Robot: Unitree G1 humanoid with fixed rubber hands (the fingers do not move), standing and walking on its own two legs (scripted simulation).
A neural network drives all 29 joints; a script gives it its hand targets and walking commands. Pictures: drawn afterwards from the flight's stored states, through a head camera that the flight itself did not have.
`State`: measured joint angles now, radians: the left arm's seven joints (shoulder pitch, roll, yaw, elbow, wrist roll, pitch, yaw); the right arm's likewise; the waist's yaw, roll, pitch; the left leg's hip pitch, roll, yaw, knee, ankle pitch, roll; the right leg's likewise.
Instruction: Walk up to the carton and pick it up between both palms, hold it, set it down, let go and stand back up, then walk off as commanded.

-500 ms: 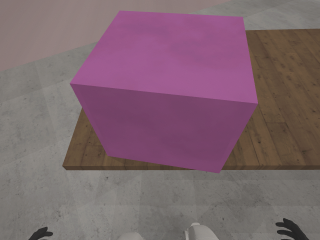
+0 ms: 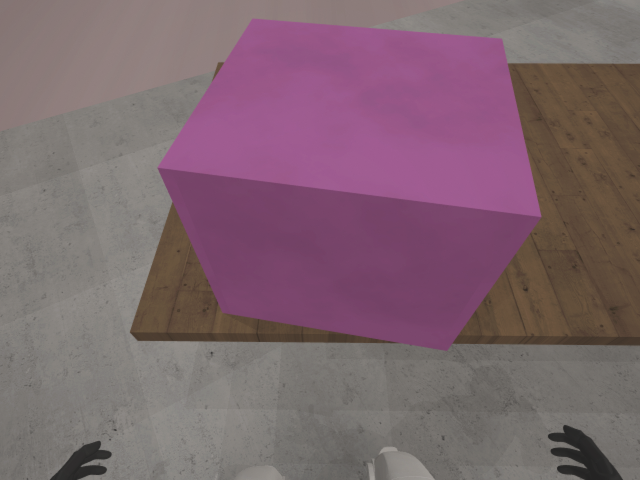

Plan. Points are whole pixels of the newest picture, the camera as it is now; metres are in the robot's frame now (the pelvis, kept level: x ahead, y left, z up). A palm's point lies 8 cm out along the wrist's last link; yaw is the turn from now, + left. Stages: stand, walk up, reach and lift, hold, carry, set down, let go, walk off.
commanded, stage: walk up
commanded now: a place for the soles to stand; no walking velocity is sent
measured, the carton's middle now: (351, 186) +0.46 -0.02 +0.11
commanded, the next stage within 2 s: reach and lift in 0.88 s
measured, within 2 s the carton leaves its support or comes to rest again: neither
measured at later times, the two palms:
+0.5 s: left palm out of the picture +0.08 +0.32 -0.07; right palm out of the picture +0.08 -0.33 -0.08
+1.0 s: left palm out of the picture +0.10 +0.32 -0.07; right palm out of the picture +0.09 -0.34 -0.08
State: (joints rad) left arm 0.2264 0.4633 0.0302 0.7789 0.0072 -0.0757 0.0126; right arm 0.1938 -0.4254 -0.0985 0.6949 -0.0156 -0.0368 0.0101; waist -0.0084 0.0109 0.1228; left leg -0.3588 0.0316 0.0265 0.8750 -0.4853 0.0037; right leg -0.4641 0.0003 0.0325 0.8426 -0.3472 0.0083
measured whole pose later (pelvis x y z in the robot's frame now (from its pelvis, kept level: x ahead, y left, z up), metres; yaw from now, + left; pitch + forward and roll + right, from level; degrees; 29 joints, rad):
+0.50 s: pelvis -0.04 -0.01 +0.00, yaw -1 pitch -5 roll +0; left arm 0.19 0.46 0.03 0.78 0.01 -0.05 0.01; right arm 0.20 -0.43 -0.10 0.71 -0.01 0.00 0.01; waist -0.01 0.02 0.12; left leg -0.36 0.04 0.03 0.87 -0.44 0.00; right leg -0.46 0.01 0.04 0.84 -0.32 0.00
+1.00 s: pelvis -0.03 -0.01 +0.00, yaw -1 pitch -5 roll +0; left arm 0.15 0.43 0.07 0.70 0.05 0.22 0.02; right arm 0.16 -0.43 -0.12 0.83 -0.09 -0.19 0.04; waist -0.01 0.02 0.13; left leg -0.36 0.05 0.03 0.90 -0.46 -0.01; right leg -0.46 0.03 0.04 0.86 -0.32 0.00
